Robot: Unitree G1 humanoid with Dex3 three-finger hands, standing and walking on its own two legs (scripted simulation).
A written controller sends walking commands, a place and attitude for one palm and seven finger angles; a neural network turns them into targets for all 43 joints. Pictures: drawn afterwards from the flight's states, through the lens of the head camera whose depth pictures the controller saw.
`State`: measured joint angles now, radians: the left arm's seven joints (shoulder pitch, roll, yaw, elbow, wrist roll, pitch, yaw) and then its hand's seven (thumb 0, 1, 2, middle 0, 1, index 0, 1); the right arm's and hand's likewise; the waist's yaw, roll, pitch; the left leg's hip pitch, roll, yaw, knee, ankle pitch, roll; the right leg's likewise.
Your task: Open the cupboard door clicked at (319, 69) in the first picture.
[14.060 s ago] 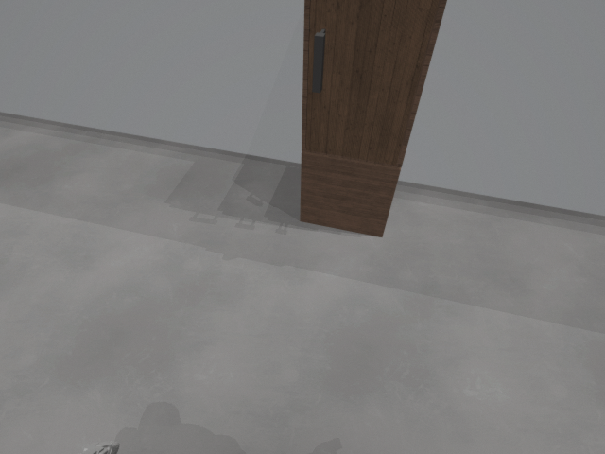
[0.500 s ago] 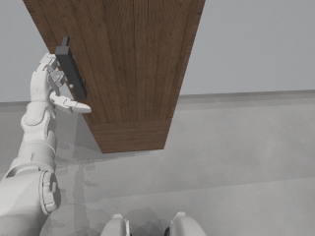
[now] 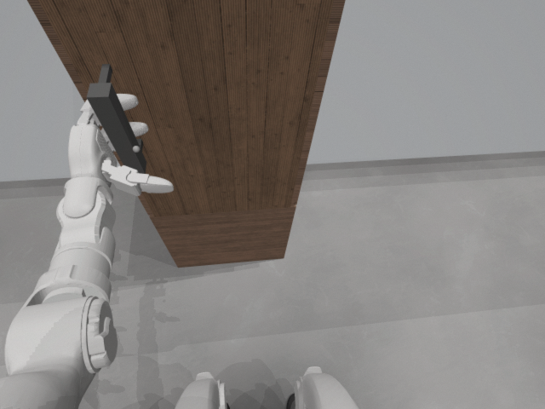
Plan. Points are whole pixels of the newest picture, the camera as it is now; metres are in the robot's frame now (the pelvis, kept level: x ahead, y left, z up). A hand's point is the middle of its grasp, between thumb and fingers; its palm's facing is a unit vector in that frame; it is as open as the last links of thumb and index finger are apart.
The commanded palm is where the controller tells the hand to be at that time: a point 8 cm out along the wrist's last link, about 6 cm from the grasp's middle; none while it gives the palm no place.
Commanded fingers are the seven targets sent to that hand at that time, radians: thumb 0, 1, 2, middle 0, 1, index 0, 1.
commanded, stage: slide the fingers in behind the handle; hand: left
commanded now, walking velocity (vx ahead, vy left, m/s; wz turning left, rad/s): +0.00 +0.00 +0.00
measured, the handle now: (123, 123) +0.53 +0.21 +0.07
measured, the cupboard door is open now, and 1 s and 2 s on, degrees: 0 1 30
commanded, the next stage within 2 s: close the thumb around the handle in 0.38 s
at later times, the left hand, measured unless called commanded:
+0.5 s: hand (133, 154) +0.46 +0.18 +0.07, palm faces +0.06 -1.00 +0.00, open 14.0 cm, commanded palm +0.44 +0.23 +0.07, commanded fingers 0.00 -0.39 0.35 -0.31 -1.21 -0.31 -1.21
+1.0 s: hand (136, 149) +0.48 +0.18 +0.07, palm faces +0.06 -1.00 +0.00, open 7.2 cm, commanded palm +0.44 +0.23 +0.07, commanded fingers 0.00 0.90 0.90 -0.40 -1.35 -0.40 -1.35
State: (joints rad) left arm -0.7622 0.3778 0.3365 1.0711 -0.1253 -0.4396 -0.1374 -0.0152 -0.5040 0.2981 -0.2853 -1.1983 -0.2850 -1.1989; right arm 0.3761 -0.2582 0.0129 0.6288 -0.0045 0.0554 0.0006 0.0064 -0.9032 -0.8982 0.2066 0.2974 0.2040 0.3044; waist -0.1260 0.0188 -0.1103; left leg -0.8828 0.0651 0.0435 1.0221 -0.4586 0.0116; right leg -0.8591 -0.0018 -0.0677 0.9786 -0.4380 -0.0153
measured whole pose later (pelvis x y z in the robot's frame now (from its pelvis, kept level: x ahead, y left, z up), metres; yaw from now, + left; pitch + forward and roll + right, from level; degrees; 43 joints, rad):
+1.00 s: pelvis +0.00 +0.00 +0.00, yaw +0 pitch +18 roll -2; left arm -0.76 0.38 0.35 1.08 -0.12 -0.45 -0.15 0.00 0.48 0.72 -0.37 -1.30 -0.37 -1.30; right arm 0.38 -0.26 0.02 0.63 -0.01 0.06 0.00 0.01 -0.90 -0.90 0.21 0.30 0.20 0.30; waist -0.13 0.02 -0.11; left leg -0.89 0.06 0.05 1.03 -0.46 0.02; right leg -0.86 0.00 -0.06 0.98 -0.44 -0.01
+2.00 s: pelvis +0.02 -0.01 +0.01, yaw +2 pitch +13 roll +0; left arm 0.03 -0.11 -0.09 0.16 0.02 -0.28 0.50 0.03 0.63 0.75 -0.27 -1.33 -0.33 -1.28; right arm 0.21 -0.19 0.00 0.51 -0.06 0.02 0.06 0.01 -0.90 -0.90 0.20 0.30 0.20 0.30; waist 0.00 0.02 -0.14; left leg -0.70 0.04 0.04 0.95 -0.48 0.00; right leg -0.68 -0.02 -0.07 0.94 -0.48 -0.02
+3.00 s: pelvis +0.01 -0.05 +0.01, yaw +4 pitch +10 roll +1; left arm 0.20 -0.09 -0.23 0.04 0.07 -0.23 0.55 0.00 -0.23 0.42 -0.31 -1.22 -0.32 -1.22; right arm 0.21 -0.20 0.00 0.55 -0.06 -0.03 0.00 0.01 -0.90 -0.90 0.20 0.30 0.20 0.30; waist 0.00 0.04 -0.13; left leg -0.69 0.03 -0.05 0.95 -0.44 -0.05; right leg -0.68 -0.01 -0.12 0.99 -0.49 -0.08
